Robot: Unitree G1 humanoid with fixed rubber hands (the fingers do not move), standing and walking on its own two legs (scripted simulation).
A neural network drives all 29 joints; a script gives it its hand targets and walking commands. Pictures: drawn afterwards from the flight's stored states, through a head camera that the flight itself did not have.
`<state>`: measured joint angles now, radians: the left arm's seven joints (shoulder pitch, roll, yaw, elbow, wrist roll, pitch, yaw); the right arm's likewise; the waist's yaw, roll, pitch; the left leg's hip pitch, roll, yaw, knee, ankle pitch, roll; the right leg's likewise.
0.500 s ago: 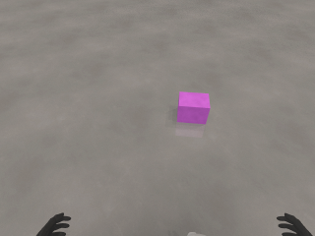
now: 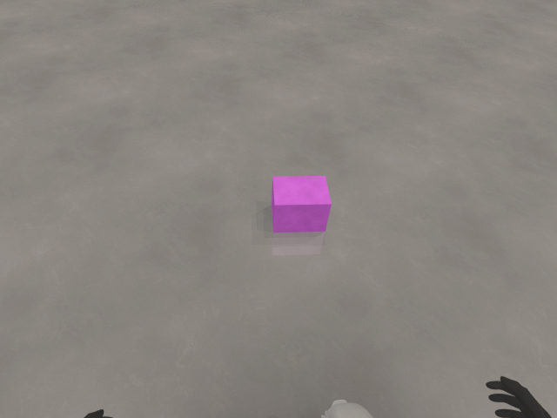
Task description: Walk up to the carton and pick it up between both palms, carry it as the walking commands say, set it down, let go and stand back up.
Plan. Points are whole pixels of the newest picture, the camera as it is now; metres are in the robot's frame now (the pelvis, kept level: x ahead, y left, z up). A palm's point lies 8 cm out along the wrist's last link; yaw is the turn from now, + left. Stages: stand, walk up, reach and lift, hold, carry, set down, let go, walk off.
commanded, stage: walk up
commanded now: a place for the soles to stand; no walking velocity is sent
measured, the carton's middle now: (299, 204) +1.08 -0.11 -0.66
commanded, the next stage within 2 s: none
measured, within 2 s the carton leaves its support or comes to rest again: neither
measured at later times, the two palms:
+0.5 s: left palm (109, 344) +0.26 +0.29 -0.10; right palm (508, 360) +0.22 -0.34 -0.06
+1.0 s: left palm (135, 270) +0.40 +0.28 -0.10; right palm (478, 298) +0.34 -0.34 -0.08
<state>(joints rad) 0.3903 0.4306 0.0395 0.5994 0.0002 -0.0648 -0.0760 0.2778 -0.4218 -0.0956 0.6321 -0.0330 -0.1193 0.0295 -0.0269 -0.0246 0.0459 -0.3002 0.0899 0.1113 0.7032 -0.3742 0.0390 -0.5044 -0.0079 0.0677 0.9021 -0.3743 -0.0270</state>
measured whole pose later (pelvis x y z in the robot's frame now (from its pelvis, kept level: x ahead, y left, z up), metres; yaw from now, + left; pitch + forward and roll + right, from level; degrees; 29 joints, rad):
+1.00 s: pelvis +0.27 -0.02 -0.02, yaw -7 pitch -2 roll -2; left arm 0.37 0.45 0.04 0.60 0.00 -0.09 -0.03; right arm 0.32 -0.42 -0.09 0.63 -0.02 -0.10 0.05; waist 0.01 0.00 0.05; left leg -0.47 0.06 0.08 0.83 -0.34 0.03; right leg -0.45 -0.03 0.02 0.86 -0.38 -0.02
